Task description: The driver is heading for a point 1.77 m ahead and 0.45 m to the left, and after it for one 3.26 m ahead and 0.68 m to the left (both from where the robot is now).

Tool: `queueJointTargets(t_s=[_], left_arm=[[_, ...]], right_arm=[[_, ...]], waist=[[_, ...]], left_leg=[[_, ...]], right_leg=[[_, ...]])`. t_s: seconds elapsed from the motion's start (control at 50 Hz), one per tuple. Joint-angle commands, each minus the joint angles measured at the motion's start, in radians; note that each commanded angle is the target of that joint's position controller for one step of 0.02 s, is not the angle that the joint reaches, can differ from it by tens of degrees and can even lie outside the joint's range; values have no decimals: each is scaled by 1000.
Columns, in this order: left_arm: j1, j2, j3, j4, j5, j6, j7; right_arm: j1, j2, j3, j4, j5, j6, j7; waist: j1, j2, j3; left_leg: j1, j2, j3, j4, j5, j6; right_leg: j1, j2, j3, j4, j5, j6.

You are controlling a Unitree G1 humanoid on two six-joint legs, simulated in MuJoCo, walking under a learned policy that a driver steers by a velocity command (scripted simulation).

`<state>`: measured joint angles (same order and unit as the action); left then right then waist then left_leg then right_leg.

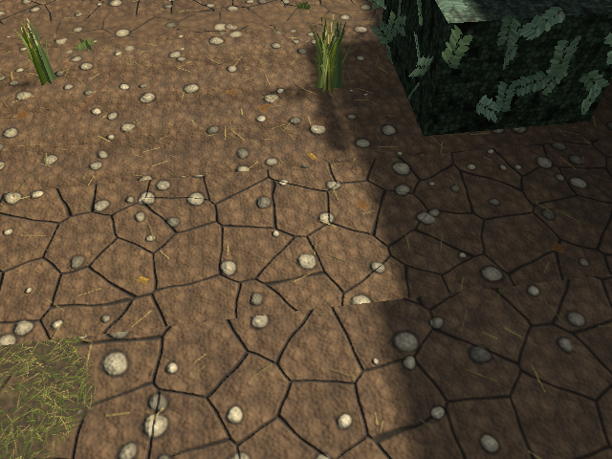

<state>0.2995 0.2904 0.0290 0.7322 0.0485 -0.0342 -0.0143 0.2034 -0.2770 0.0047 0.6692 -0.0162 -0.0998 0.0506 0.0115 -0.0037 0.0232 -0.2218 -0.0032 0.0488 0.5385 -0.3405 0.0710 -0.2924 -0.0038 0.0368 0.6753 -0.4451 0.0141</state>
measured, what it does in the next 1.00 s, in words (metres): goes down: right foot, then left foot 0.16 m lower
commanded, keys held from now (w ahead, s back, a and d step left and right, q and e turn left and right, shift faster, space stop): w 1.00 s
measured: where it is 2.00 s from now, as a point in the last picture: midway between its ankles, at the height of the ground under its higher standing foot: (314, 301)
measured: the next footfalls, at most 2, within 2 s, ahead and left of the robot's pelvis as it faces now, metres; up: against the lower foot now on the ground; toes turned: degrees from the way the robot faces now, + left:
right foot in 0.18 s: +0.10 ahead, -0.14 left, +0.00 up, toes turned -3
left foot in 0.72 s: +0.51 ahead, +0.07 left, -0.16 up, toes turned +5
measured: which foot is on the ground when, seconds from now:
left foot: down 0.00-0.18, up 0.20-0.70, down 0.72-1.00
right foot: up 0.00-0.16, down 0.18-0.74, up 0.76-1.00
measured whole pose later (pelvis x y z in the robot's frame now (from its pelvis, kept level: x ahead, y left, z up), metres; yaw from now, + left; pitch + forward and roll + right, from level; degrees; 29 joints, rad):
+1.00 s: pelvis +0.54 -0.02 -0.15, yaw +0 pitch +1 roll +4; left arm 0.09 0.26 -0.03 0.80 0.08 -0.06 -0.07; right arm 0.46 -0.21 -0.01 0.99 -0.07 -0.10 0.07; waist -0.06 -0.06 -0.01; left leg -0.08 -0.09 0.10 0.32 -0.27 0.06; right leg -0.67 -0.11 0.04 0.72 -0.11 -0.07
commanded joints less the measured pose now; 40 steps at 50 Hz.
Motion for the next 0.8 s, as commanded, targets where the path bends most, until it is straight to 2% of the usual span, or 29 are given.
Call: queueJointTargets(t_s=[0.02,0.06,0.1,0.12,0.16,0.18,0.2,0.22,0.24,0.26,0.28,0.3,0.32,0.34,0.36,0.38,0.4,0.42,0.44,0.48,0.56,0.62,0.66,0.7,0.72,0.74,0.76,0.78,0.8], left_arm=[[-164,15,0,-132,26,-57,25],[-99,18,2,-109,38,-63,9],[-63,31,10,-87,17,-71,-19],[-41,28,9,-81,10,-77,-33],[91,40,13,-47,7,-94,-48],[191,69,24,-27,24,-105,-40],[362,185,48,1,49,-113,-9],[397,195,45,-26,33,-118,-20],[300,141,41,-2,18,-118,-31],[224,72,21,-10,10,-111,-34],[184,13,-3,-13,11,-102,-35],[157,-22,-21,-8,20,-96,-30],[128,-34,-26,-10,32,-85,-20],[138,-22,-21,-11,28,-83,-11],[160,-23,-22,2,58,-80,5],[195,-6,-17,20,62,-81,5],[195,-32,-29,32,61,-96,14],[242,-19,-27,57,51,-101,13],[243,1,-23,68,37,-102,11],[293,-6,-36,111,55,-90,-16],[363,-34,-60,186,44,-94,-29],[441,-13,-57,242,15,-83,-10],[435,24,-46,260,8,-70,-15],[388,62,-33,261,11,-63,-33],[352,54,-43,264,55,-51,-60],[443,-44,-61,267,59,-59,-93],[523,-79,-78,268,48,-58,-106],[242,0,-52,145,11,-68,-121],[65,20,-43,76,-13,-86,-114]], right_arm=[[131,-78,-29,-11,-11,-28,-61],[48,-120,-45,-16,-18,-20,-76],[5,-176,-62,-16,-25,-2,-66],[-5,-189,-67,-8,-42,7,-53],[-37,-188,-69,-6,-61,17,-31],[-24,-144,-61,5,-77,6,-24],[12,-36,-37,-4,-86,-3,-9],[18,-12,-34,-46,-60,-36,5],[-19,-58,-45,-29,-36,-46,-6],[-27,-100,-53,-10,-49,-43,-21],[-3,-102,-57,6,-63,-36,-28],[0,-64,-43,9,-80,-22,-28],[-9,-34,-31,21,-78,-6,-17],[-37,-27,-28,17,-65,3,-5],[-33,6,-8,22,-78,14,11],[-48,10,-6,17,-75,20,21],[-65,-11,-5,8,-84,15,19],[-86,-14,-7,9,-80,16,18],[-93,-19,-3,15,-67,10,14],[-138,17,11,-7,-73,28,18],[-230,-38,-3,-38,-75,43,5],[-333,-9,12,-39,-76,45,3],[-326,-9,15,-11,-80,50,-3],[-143,-72,-12,91,-70,44,-19],[155,-128,-37,181,-55,30,-23],[498,-183,-69,245,-55,34,-15],[626,-190,-79,270,-71,29,9],[660,-190,-85,318,-76,33,9],[494,-207,-92,287,-68,35,-4]], waist=[[-112,149,43],[-62,82,47],[-29,94,44],[-13,96,51],[60,40,28],[104,-26,-18],[132,-205,-111],[144,-201,-71],[103,-105,84],[76,-35,75],[39,-6,49],[9,-17,59],[-6,1,56],[14,-24,42],[24,-24,31],[35,-27,42],[36,-17,32],[55,-48,43],[67,-4,33],[72,-37,70],[79,-1,134],[133,-8,164],[124,5,170],[40,65,93],[-67,73,17],[-148,221,-281],[-180,309,-528],[-274,160,-400],[-225,73,-188]], left_leg=[[225,358,-472,-386,-262,228],[129,258,-293,-391,-167,180],[33,207,-206,-360,-122,172],[-26,211,-194,-331,-123,177],[-143,181,-150,-139,-74,183],[-224,115,-101,84,-36,152],[-372,-21,-34,498,-210,44],[-609,-117,-207,637,-281,27],[-726,-38,-254,771,-195,21],[-710,7,-214,817,-123,14],[-672,42,-197,776,-47,9],[-612,82,-187,693,17,3],[-561,103,-169,609,106,-7],[-543,98,-133,553,145,-28],[-524,104,-129,534,266,-37],[-545,96,-107,502,330,-49],[-615,105,-162,358,475,-62],[-644,107,-154,294,576,-76],[-570,100,-121,141,751,-81],[-379,86,-66,113,867,-55],[-446,93,-91,52,756,-38],[-433,93,-56,-88,628,-39],[-326,96,-39,-162,571,-37],[-77,73,5,-248,564,-27],[298,99,1,-231,775,16],[906,197,-71,123,1187,203],[1207,408,-308,275,1515,427],[1189,442,-498,125,1037,407],[884,427,-474,-29,705,336]], right_leg=[[-335,-53,-3,145,-104,-37],[-161,-25,-77,31,-53,-59],[14,16,-130,-59,127,-68],[92,24,-133,-80,188,-78],[285,48,-141,-142,238,-89],[406,12,-85,-161,243,-111],[562,-238,289,-274,502,-275],[576,-376,651,-414,401,-456],[483,-420,576,-430,240,-439],[431,-358,467,-424,156,-387],[382,-323,364,-438,200,-354],[316,-280,268,-437,296,-314],[255,-229,191,-444,311,-278],[242,-206,155,-463,325,-278],[221,-173,118,-433,306,-265],[202,-174,107,-420,358,-281],[265,-155,120,-388,312,-264],[281,-160,117,-356,342,-274],[202,-109,62,-312,293,-262],[-14,-101,53,-290,225,-263],[90,-152,129,-190,202,-251],[210,-129,148,-111,222,-220],[240,-116,155,-62,336,-208],[257,-60,103,152,593,-171],[57,-38,68,385,619,-136],[-283,50,9,773,352,-54],[-453,133,41,1204,-334,15],[-781,159,54,1314,-353,25],[-887,58,30,1239,-233,-13]])
Keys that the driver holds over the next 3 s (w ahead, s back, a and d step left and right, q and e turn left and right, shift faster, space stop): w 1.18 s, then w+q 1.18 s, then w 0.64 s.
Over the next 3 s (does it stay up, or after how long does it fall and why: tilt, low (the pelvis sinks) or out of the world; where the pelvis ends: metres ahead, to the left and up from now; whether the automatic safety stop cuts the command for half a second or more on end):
stays up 1.53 0.36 -0.30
